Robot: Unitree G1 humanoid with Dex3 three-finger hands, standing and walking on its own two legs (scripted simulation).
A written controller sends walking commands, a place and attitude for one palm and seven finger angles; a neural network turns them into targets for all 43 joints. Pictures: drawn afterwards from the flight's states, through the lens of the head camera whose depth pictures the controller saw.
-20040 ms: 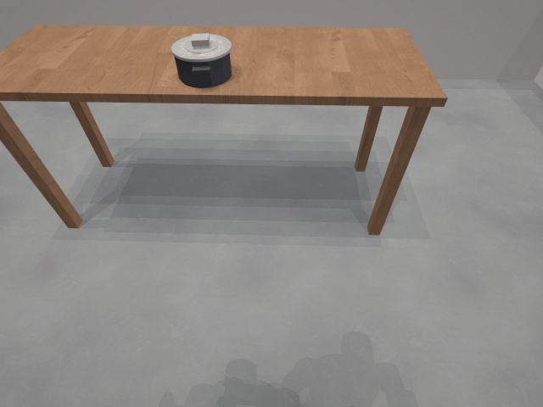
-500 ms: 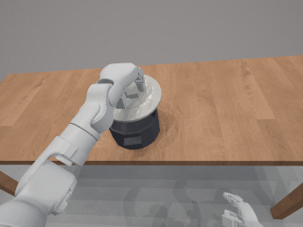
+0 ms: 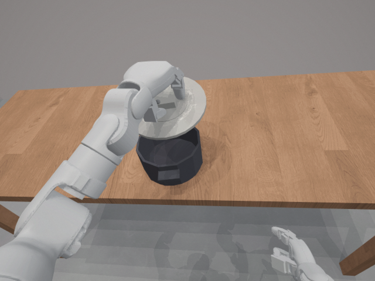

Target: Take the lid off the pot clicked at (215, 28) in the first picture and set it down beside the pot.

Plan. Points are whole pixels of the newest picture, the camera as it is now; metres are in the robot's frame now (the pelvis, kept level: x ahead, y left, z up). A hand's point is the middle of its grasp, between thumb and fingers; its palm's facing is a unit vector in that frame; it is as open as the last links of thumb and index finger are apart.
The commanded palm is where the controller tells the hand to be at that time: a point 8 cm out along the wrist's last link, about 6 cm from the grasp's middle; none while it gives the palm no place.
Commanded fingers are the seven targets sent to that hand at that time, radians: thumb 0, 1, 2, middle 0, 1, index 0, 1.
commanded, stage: lift the lid straight up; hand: left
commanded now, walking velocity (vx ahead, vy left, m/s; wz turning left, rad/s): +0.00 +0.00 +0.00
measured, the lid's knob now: (163, 98) +0.44 +0.07 +0.19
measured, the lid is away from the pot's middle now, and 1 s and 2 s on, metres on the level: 0.02 0.03 0.17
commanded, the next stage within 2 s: move the lid sideways beside the pot in 0.56 s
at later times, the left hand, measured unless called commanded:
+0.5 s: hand (149, 85) +0.42 +0.09 +0.23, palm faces -0.06 -0.03 -1.00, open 7.6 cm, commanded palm +0.39 +0.10 +0.31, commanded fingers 0.00 0.39 1.28 -0.86 -0.83 -0.90 -0.83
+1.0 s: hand (132, 89) +0.42 +0.12 +0.23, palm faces -0.06 -0.05 -1.00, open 7.6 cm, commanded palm +0.39 +0.14 +0.31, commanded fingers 0.00 0.39 1.28 -0.86 -0.83 -0.90 -0.83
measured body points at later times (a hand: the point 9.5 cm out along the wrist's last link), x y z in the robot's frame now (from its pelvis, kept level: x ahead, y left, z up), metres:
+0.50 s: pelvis -0.01 +0.01 +0.00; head +0.00 -0.04 +0.45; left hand +0.42 +0.09 +0.29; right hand +0.19 -0.21 -0.11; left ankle +0.06 +0.13 -0.74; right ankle -0.05 -0.11 -0.74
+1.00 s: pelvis -0.01 +0.01 +0.00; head +0.00 -0.04 +0.45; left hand +0.41 +0.12 +0.29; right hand +0.19 -0.21 -0.11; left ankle +0.06 +0.13 -0.74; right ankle -0.05 -0.11 -0.74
